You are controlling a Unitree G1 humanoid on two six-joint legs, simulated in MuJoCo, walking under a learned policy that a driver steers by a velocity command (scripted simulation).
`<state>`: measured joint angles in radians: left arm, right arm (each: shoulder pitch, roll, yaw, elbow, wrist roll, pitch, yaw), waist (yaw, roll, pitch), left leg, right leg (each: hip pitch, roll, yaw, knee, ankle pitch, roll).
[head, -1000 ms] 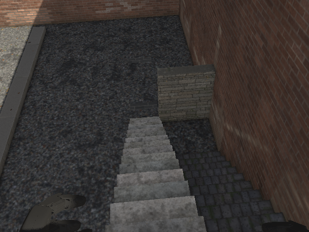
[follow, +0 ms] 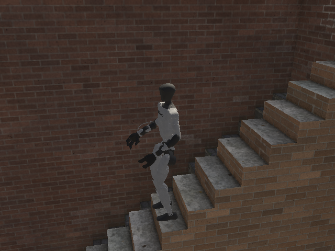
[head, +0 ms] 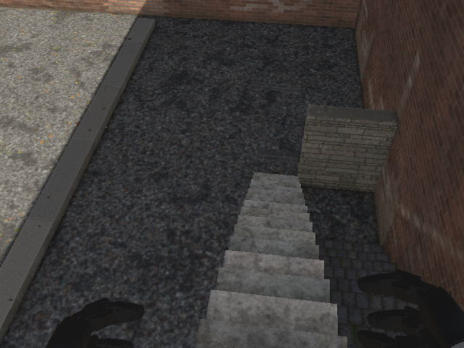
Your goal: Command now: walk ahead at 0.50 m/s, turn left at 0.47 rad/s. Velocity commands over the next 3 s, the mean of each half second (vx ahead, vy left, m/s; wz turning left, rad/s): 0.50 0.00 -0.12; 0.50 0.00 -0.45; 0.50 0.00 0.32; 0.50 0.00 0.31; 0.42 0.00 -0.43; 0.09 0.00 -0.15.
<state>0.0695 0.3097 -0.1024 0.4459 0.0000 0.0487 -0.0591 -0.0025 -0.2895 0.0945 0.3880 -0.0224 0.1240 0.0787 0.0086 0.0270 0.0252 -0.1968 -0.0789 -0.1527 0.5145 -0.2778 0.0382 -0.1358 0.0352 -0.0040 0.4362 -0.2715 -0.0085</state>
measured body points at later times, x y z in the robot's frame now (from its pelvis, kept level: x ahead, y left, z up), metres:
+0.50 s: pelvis -0.01 +0.02 +0.00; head -0.01 +0.00 +0.45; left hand +0.23 +0.21 -0.04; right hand +0.21 -0.21 -0.04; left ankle +0.00 +0.10 -0.74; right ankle -0.02 -0.11 -0.74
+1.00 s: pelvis +0.01 -0.04 +0.00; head -0.01 -0.05 +0.45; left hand +0.33 +0.05 +0.00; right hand +0.08 -0.33 -0.08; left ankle +0.00 +0.10 -0.74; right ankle -0.03 -0.11 -0.74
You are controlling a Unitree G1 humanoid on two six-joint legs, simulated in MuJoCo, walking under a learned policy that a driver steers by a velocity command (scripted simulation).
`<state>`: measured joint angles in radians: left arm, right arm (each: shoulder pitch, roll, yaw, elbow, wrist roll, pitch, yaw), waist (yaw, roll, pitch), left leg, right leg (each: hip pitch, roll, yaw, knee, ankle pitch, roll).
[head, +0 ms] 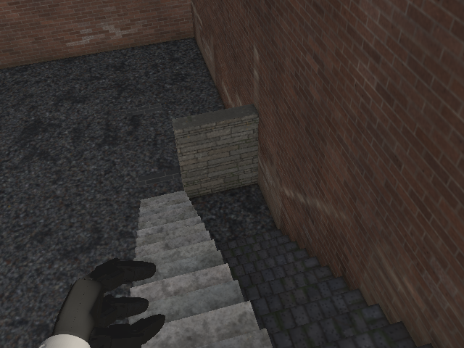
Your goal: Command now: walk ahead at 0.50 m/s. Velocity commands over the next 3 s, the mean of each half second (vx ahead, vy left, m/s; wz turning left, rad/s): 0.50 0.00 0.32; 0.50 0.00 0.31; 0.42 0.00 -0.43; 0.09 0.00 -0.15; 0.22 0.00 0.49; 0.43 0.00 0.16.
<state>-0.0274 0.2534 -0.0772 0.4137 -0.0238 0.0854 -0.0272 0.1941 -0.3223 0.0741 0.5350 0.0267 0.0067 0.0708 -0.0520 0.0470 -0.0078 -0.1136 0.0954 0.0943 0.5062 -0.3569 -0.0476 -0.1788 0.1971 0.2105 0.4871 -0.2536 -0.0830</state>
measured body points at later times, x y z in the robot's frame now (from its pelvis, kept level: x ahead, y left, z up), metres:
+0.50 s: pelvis -0.01 +0.02 +0.00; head +0.00 +0.03 +0.45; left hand +0.18 +0.28 -0.04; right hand +0.25 -0.15 -0.04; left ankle -0.06 +0.14 -0.74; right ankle -0.01 -0.08 -0.74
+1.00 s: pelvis -0.03 +0.06 +0.01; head -0.04 +0.05 +0.46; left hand +0.09 +0.31 -0.04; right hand +0.29 -0.01 +0.01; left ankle -0.06 +0.14 -0.74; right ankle -0.01 -0.08 -0.74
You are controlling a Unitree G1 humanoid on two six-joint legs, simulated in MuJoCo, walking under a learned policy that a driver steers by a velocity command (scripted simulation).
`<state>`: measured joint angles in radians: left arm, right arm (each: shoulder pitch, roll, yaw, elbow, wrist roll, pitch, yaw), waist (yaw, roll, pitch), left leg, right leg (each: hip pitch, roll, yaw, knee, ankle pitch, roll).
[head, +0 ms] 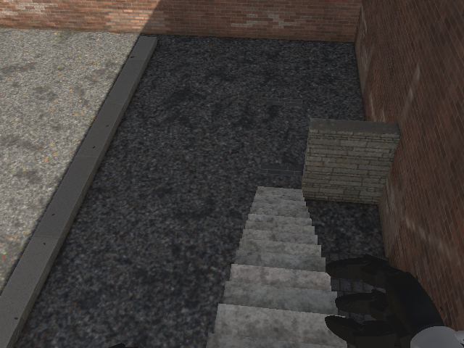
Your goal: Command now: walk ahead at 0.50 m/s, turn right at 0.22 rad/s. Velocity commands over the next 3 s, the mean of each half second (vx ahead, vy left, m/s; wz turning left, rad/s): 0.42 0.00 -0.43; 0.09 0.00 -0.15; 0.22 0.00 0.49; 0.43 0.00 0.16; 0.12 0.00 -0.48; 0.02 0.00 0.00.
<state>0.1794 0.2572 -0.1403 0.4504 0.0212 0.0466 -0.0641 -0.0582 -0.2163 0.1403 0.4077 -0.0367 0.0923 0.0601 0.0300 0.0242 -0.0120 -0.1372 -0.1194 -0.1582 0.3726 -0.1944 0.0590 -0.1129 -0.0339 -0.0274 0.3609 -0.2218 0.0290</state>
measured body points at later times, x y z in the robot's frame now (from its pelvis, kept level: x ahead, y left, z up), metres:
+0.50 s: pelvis +0.01 -0.04 -0.02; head +0.01 -0.07 +0.43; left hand +0.28 +0.14 -0.05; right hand +0.16 -0.32 -0.10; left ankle +0.00 +0.09 -0.75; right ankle -0.02 -0.14 -0.75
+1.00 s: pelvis +0.01 -0.06 +0.00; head +0.02 -0.05 +0.45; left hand +0.26 +0.10 -0.08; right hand +0.07 -0.33 -0.11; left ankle +0.01 +0.06 -0.75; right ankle -0.02 -0.14 -0.75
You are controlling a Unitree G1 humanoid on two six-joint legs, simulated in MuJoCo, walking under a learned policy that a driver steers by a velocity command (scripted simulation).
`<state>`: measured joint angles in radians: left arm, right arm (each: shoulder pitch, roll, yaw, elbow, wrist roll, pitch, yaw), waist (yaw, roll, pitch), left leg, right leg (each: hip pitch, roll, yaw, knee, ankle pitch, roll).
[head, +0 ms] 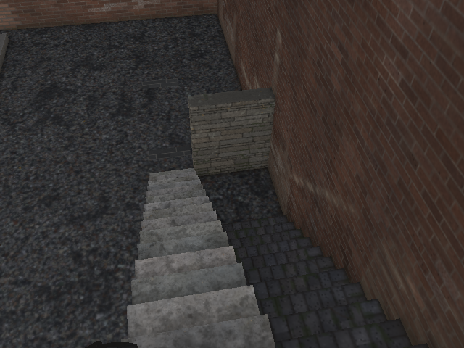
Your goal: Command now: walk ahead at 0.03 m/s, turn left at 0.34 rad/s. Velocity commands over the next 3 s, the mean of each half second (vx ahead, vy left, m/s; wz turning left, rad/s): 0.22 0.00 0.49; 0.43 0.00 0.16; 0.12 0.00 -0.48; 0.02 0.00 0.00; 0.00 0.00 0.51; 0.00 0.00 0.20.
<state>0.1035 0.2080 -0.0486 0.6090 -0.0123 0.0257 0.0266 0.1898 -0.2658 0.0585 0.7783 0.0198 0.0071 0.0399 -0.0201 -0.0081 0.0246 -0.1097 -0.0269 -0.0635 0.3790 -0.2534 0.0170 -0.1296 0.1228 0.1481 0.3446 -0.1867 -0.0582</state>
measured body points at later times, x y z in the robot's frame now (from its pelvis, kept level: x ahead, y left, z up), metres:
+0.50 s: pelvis +0.01 +0.02 -0.01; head +0.02 +0.01 +0.44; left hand +0.15 +0.29 -0.07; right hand +0.29 -0.14 -0.07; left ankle -0.03 +0.11 -0.75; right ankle +0.00 -0.10 -0.74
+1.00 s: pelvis +0.03 +0.04 +0.00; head +0.02 +0.02 +0.45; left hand +0.16 +0.30 -0.07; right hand +0.33 -0.09 -0.03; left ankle -0.04 +0.10 -0.75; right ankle +0.00 -0.11 -0.75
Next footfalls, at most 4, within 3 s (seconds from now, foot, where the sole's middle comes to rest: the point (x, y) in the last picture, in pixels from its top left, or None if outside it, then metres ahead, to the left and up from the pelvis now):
1.78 left None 0.00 0.11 -0.78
2.02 right None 0.03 -0.11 -0.78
2.76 right None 0.03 -0.09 -0.78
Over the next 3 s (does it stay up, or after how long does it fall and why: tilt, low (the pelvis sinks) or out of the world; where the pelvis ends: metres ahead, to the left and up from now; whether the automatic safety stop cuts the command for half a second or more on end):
stays up -0.01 -0.02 0.00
